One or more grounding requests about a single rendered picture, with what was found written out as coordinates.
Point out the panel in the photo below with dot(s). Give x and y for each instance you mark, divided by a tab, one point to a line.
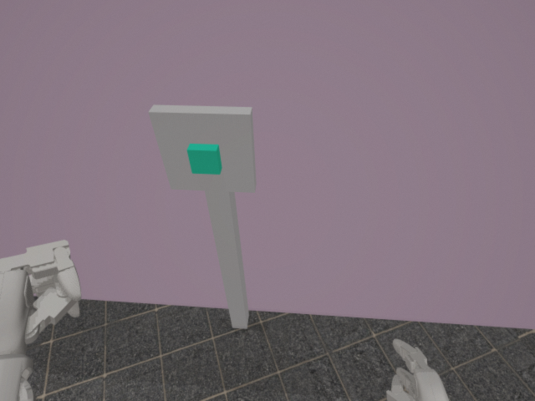
177	126

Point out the robot left forearm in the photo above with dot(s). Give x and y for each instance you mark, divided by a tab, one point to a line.
14	372

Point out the robot right hand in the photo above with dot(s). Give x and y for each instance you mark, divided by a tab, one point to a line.
424	385

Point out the robot left hand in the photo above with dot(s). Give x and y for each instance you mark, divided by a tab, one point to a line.
54	279

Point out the button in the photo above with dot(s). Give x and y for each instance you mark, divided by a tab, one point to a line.
204	159

